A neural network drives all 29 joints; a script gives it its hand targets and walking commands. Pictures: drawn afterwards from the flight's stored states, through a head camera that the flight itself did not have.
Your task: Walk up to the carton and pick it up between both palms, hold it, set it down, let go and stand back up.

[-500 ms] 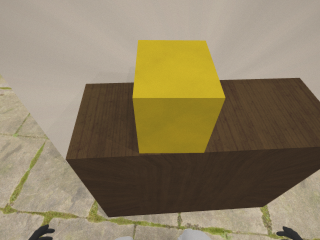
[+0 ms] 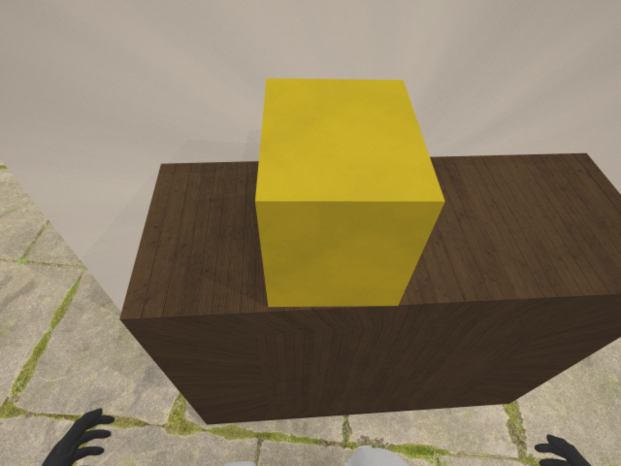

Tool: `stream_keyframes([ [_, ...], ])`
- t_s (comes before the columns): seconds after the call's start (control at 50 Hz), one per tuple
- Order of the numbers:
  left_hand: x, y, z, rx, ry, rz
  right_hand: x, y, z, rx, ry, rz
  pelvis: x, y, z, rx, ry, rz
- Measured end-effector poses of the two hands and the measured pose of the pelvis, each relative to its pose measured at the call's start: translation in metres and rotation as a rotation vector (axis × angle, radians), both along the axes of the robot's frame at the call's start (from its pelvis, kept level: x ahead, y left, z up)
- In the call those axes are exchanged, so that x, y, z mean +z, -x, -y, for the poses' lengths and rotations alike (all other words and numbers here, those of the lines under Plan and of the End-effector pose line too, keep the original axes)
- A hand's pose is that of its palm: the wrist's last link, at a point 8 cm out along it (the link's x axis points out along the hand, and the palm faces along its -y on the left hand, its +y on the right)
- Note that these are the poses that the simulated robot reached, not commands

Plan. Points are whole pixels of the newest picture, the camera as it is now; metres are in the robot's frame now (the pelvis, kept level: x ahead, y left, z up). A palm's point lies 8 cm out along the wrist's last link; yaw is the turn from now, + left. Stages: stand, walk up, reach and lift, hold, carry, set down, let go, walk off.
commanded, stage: walk up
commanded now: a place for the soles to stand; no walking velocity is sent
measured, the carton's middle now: (334, 195) +0.46 -0.04 +0.07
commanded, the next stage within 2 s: none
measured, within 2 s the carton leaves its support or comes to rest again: neither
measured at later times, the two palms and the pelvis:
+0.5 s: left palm out of the picture +0.13 +0.29 -0.08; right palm out of the picture +0.06 -0.36 -0.06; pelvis +0.00 -0.02 +0.00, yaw +0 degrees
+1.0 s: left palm out of the picture +0.12 +0.23 -0.03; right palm out of the picture +0.03 -0.43 -0.08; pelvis -0.01 -0.09 +0.01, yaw -2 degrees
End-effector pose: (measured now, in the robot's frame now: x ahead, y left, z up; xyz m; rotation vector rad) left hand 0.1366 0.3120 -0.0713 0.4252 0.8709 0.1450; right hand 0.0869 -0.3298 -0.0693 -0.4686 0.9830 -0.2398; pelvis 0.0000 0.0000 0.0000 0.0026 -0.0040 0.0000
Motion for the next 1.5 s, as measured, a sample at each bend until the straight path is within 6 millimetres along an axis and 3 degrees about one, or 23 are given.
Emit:
stream_keyframes([
  [0.34, 0.004, 0.008, 0.011, -0.012, -0.007, 0.000, -0.003, 0.009, 0.010, -0.004, -0.011, 0.008, 0.000, 0.008, 0.010, -0.004, -0.004, 0.011],
  [0.46, -0.007, 0.010, 0.014, -0.011, 0.014, -0.058, 0.002, 0.015, 0.018, -0.009, 0.031, -0.004, -0.001, 0.005, 0.012, 0.000, -0.012, 0.007],
  [0.56, -0.016, 0.003, 0.036, -0.027, 0.033, -0.077, 0.011, 0.036, 0.045, -0.043, 0.089, -0.048, -0.001, 0.001, 0.029, -0.017, -0.012, -0.002],
  [0.7, -0.024, -0.007, 0.090, -0.068, 0.047, -0.036, 0.007, 0.053, 0.100, -0.079, 0.110, -0.073, -0.010, 0.005, 0.076, -0.043, -0.027, 0.022],
  [0.8, 0.000, 0.009, 0.099, -0.053, 0.005, -0.035, 0.004, 0.051, 0.116, -0.079, 0.069, -0.071, 0.000, 0.006, 0.093, -0.044, -0.042, 0.054],
  [0.92, 0.032, 0.017, 0.090, -0.042, -0.061, -0.037, -0.007, 0.054, 0.110, -0.059, -0.012, -0.102, 0.013, 0.009, 0.093, -0.047, -0.024, 0.046],
  [1.04, 0.041, 0.025, 0.074, -0.020, -0.084, -0.048, -0.016, 0.053, 0.094, -0.041, -0.046, -0.138, 0.015, 0.010, 0.082, -0.027, -0.016, 0.030],
  [1.12, 0.033, 0.031, 0.059, 0.005, -0.068, -0.066, -0.013, 0.049, 0.081, -0.026, -0.036, -0.144, 0.013, 0.009, 0.069, -0.011, 0.001, 0.028],
  [1.24, 0.002, 0.026, 0.044, 0.025, 0.004, -0.081, 0.000, 0.054, 0.062, -0.039, 0.017, -0.147, 0.006, 0.003, 0.048, 0.000, 0.011, 0.034],
  [1.38, -0.023, 0.017, 0.055, 0.022, 0.081, -0.108, 0.026, 0.035, 0.066, -0.035, 0.084, -0.140, 0.007, -0.013, 0.049, 0.007, 0.012, 0.008],
  [1.5, -0.025, 0.000, 0.071, 0.012, 0.081, -0.097, 0.024, 0.016, 0.081, -0.035, 0.086, -0.153, 0.006, -0.029, 0.063, 0.006, 0.000, -0.012],
])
